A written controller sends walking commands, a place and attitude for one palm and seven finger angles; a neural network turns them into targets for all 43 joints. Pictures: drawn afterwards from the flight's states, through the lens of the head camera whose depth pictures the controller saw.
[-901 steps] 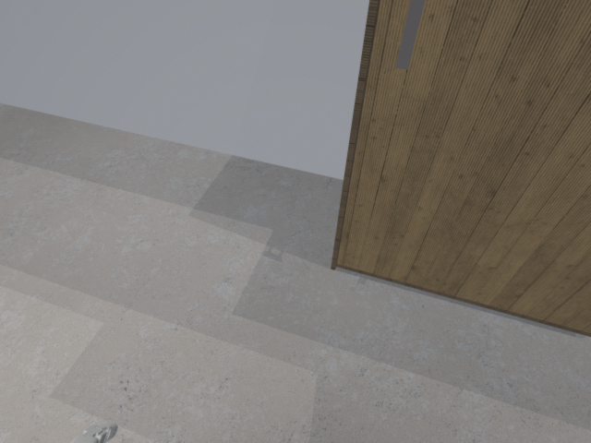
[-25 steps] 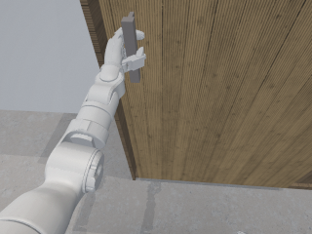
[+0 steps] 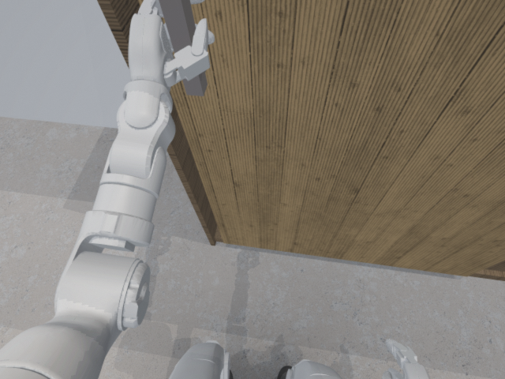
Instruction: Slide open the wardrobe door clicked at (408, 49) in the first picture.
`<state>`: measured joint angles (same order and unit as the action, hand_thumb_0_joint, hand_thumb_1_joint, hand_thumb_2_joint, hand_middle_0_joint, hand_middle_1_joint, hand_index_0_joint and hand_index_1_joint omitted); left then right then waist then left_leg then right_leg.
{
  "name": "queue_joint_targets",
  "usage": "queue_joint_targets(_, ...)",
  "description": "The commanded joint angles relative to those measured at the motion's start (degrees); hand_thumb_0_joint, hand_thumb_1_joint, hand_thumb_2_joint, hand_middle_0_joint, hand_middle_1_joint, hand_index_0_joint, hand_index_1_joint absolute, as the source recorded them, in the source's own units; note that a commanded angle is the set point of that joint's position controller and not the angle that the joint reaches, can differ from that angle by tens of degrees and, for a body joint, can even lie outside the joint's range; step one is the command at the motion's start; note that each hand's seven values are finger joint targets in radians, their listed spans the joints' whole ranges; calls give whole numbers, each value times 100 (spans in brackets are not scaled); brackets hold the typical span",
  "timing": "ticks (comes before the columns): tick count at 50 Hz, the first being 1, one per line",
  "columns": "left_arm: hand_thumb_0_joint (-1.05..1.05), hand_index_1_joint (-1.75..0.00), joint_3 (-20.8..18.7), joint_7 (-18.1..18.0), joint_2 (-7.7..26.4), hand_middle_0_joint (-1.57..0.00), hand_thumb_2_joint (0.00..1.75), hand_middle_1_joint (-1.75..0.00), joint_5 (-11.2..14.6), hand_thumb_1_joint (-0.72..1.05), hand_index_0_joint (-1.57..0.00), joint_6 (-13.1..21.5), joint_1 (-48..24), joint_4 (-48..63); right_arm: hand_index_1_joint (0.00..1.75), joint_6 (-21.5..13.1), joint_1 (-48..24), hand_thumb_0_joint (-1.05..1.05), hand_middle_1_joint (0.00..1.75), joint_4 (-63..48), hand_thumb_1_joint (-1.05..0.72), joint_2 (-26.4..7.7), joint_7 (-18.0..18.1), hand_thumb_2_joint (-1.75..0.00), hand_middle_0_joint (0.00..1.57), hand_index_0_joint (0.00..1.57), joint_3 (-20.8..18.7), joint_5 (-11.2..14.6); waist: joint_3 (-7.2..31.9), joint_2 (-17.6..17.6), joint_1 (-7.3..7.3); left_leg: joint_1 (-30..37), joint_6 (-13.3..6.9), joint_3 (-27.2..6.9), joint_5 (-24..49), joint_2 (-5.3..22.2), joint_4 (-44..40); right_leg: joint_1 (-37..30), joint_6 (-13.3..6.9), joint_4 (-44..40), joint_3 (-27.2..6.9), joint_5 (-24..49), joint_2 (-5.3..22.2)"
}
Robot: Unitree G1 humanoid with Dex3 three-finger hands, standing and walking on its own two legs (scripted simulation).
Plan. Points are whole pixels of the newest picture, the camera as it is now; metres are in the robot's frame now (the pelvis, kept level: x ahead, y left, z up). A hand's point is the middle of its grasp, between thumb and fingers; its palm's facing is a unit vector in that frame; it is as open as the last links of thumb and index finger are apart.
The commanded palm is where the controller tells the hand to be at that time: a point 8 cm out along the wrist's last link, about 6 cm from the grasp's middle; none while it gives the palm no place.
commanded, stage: step sideways, sliding the door along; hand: left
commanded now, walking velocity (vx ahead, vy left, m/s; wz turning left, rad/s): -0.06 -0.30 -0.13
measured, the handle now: (188, 27) +0.52 +0.12 +0.22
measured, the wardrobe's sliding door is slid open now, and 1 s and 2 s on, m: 0.04 0.26 0.59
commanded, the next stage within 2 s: none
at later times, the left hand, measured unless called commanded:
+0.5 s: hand (243, 53) +0.48 +0.04 +0.21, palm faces +0.26 -0.96 -0.12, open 6.5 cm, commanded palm +0.44 +0.02 +0.22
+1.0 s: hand (378, 63) +0.46 -0.12 +0.21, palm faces +0.25 -0.97 -0.07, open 6.8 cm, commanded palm +0.43 -0.14 +0.21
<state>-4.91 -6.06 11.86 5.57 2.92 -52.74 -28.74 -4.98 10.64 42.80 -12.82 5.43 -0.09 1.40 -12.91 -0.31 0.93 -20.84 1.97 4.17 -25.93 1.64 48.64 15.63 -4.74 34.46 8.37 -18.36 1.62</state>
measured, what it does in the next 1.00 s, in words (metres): steps to the right: left foot, then right foot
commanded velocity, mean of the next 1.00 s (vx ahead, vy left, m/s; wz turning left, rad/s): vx -0.27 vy -0.26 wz -0.21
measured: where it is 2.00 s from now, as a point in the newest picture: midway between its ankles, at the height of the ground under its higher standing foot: outside the picture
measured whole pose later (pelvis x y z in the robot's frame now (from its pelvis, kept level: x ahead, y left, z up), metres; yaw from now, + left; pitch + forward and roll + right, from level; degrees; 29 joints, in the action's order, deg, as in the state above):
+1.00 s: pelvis +0.11 -0.28 +0.00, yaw +6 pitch +2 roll +0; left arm -3.2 -8.0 8.4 2.4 4.6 -20.9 16.5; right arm -6.7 1.5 30.0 -13.4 -1.8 -1.1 1.8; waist -13.9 -2.0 3.9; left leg -15.3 0.6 7.2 -10.7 3.2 32.0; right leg 24.0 -3.6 35.9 3.1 -10.6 -4.2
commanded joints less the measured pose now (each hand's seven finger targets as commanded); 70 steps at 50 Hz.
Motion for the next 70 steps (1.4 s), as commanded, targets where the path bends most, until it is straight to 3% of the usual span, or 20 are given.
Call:
queue_joint_targets(1, 0, -140, 1456, 331, -546, -45, 90, -140, -112, 90, -45, 882, -3537, 2764, 30, -336, -318, 0, 30, -1014, -90, -695, -42, -90, 20, 20, -303, -21, 3850, -795, -497, 3684, -795, -1622, 5458, 2044, -2436, 1010, 516, 1782, -691, 1743, 254)
queue_joint_targets(3, 0, -140, 1535, 495, -871, -45, 90, -140, -84, 90, -45, 923, -4107, 2818, 30, -244, -543, 0, 30, -1180, -90, -814, -443, -90, 20, 20, -473, 121, 3943, -574, -334, 4227, -1476, -2125, 6429, 3140, -1770, 2037, 247, 3055, -1637, -1231, 262)
queue_joint_targets(14, 0, -140, 1313, 538, -276, -45, 90, -140, -168, 90, -45, 947, -2691, 3530, 30, -325, -713, 0, 30, -1509, -90, -699, -506, -90, 20, 20, -374, 197, 3331, -1845, -461, 2893, -461, 110, 5535, 1693, -914, 8, 547, -55, -10, 931, -246)
queue_joint_targets(17, 0, -140, 987, 444, 377, -45, 90, -140, -329, 90, -45, 919, -2213, 3890, 30, -374, -890, 0, 30, -1551, -90, -281, -381, -90, 20, 20, -283, 250, 3358, 615, -349, 685, 104, 425, 1256, 486, 511, -1729, 30, -426, -1182, 6692, 1139)
queue_joint_targets(19, 0, -140, 834, 380, 382, -45, 90, -140, -322, 90, -45, 809, -1349, 4256, 30, -409, -903, 0, 30, -1414, -90, -244, -204, -90, 20, 20, -248, 235, 3340, 1687, -170, -205, 79, -12, -956, 199, 569, -2226, -239, -71, -1454, 7963, 1426)
queue_joint_targets(21, 0, -140, 1141, 312, 71, -45, 90, -140, -295, 90, -45, 881, -1450, 5057, 30, -503, -923, 0, 30, -1368, -90, -169, -185, -90, 20, 20, -111, 182, 3494, 1119, -342, 592, 35, 158, 683, 546, -1373, -2112, -60, 670, -981, 7945, 1159)
queue_joint_targets(22, 0, -140, 1218, 306, 13, -45, 90, -140, -260, 90, -45, 961, -1427, 5215, 30, -498, -866, 0, 30, -1379, -90, -315, -195, -90, 20, 20, -210, 162, 3768, 582, -423, 2173, -154, -36, 3831, 1151, -1991, -937, 318, 1208, -589, 6630, 787)
queue_joint_targets(24, 0, -140, 1375, 479, -290, -45, 90, -140, -247, 90, -45, 1050, -1203, 5215, 30, -382, -844, 0, 30, -1773, -90, -737, -546, -90, 20, 20, -471, 124, 3895, -1249, -177, 4727, -1038, -1194, 9480, 2890, -1699, 1822, 580, 2314, -804, -1261, -33)
queue_joint_targets(34, 0, -140, 1099, 486, -26, -45, 90, -140, -333, 90, -45, 965, -285, 5122, 30, -720, -1106, 0, 30, -2000, -90, -407, -627, -90, 20, 20, -210, 165, 2714, -1559, -189, 2609, -350, 585, 5242, 2032, -1154, 16, 640, 105, -304, 1386, -164)
queue_joint_targets(36, 0, -140, 1018, 488, 186, -45, 90, -140, -343, 90, -45, 1020, -192, 5449, 30, -737, -1137, 0, 30, -1974, -90, -255, -566, -90, 20, 20, -156, 234, 2741, -352, -95, 1883, -529, 716, 3211, 1316, 95, -559, 565, -536, -671, 3984, 269)
queue_joint_targets(38, 0, -140, 613, 495, 724, -45, 90, -140, -305, 90, -45, 909, 689, 5721, 30, -709, -1062, 0, 30, -1975, -90, -246, -529, -90, 20, 20, -292, 161, 3237, 2288, 170, 150, 92, -102, -1737, -151, 1982, -1486, 412, -668, -2497, 8131, 1250)
queue_joint_targets(40, 0, -140, 826, 395, 359, -45, 90, -140, -293, 90, -45, 1015, 828, 6744, 30, -802, -1057, 0, 30, -1771, -90, 38, -585, -90, 20, 20, 2, 149, 3386, 1178, 6, -675, 92, -701, -1501, 48, 1404, -2720, -272, -306, -2489, 8132, 1537)
queue_joint_targets(43, 0, -140, 960, 225, 137, -45, 90, -140, -396, 90, -45, 1218, 1148, 6936, 30, -642, -1007, 0, 30, -1749, -90, -86, -628, -90, 20, 20, -58, 115, 3565, 1425, -29, -388, 136, -443, -1053, -44, 347, -3073, -477, -204, -2300, 8623, 1354)
queue_joint_targets(46, 0, -140, 1359, 247, -50, -45, 90, -140, -483, 90, -45, 1431, 1107, 7128, 30, -366, -971, 0, 30, -1879, -90, -153, -669, -90, 20, 20, -117, 60, 3781, 836, -191, 1144, 97, -160, 806, 275, -1521, -1990, -364, -97, -2058, 7097, 1117)
queue_joint_targets(49, 0, -140, 1846, 417, -294, -45, 90, -140, -421, 90, -45, 1511, 1098, 7164, 30, -335, -1043, 0, 30, -2245, -90, -522, -777, -90, 20, 20, -363, 59, 3802, -1296, -30, 4439, -1121, -1666, 7375, 3053, -2199, 1836, 500, 1675, -1341, -560, 71)
queue_joint_targets(51, 0, -140, 2014, 423, -777, -45, 90, -140, -615, 90, -45, 1462, 424, 6903, 30, -438, -1023, 0, 30, -2351, -90, -434, -921, -90, 20, 20, -326, -33, 3408, -1093, -92, 4011, -1165, -867, 7905, 2998, -1969, 2156, 454, 2795, -1413, -1409, -138)
queue_joint_targets(64, 0, -140, 2022, 410, -732, -45, 90, -140, -657, 90, -45, 1254, 1131, 6470, 30, -679, -1140, 0, 30, -2118, -90, -315, -770, -90, 20, 20, -161, 27, 2763, -1544, -234, 2932, -416, 663, 5458, 1893, -1345, 206, 739, -288, -165, 1397, -274)
queue_joint_targets(66, 0, -140, 1906, 375, -459, -45, 90, -140, -628, 90, -45, 1287, 1144, 6674, 30, -659, -1274, 0, 30, -2087, -90, -109, -701, -90, 20, 20, -52, 106, 2868, -132, -148, 1918, -571, 727, 2825, 1237, -376, -715, 668, -946, -581, 4290, 326)
queue_joint_targets(68, 0, -140, 1620, 305, -96, -45, 90, -140, -625, 90, -45, 1158, 2047, 6723, 30, -627, -1247, 0, 30, -2092, -90, 33, -552, -90, 20, 20, -58, 32, 3361, 2181, 222, 269, 19, -51, -1546, -36, 1331, -1453, -69, -935, -2412, 7587, 1518)
queue_joint_targets(70, 0, -140, 1673, 195, -270, -45, 90, -140, -583, 90, -45, 1264, 1945, 7433, 30, -648, -1252, 0, 30, -1853, -90, 154, -549, -90, 20, 20, 20, 0, 3680, 1965, -5, -374, -14, -749, -1503, 56, 1309, -2503, -442, -446, -2235, 7906, 1719)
